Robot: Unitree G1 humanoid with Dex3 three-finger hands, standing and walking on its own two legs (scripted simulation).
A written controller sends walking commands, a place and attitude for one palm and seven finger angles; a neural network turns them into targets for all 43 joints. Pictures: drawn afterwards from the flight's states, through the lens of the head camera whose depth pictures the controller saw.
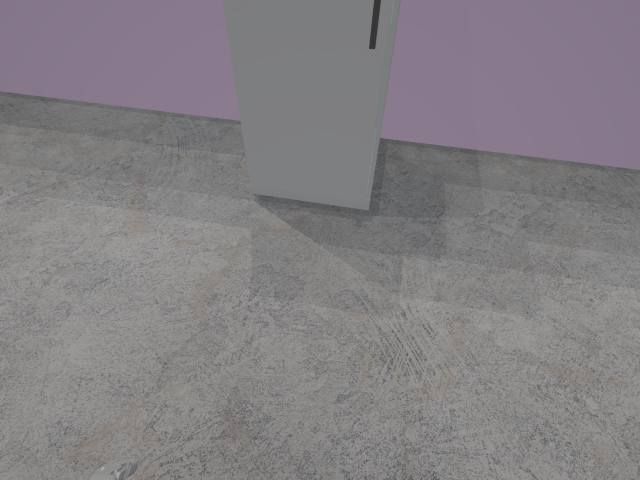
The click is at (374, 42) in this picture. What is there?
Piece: fridge door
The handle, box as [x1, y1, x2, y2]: [369, 0, 380, 48]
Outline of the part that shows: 380,0 374,0 369,48 374,48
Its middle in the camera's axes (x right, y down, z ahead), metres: +0.17 -0.72 +1.10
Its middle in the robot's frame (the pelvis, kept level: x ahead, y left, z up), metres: +1.33 -0.09 +0.16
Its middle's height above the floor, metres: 0.93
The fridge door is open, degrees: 0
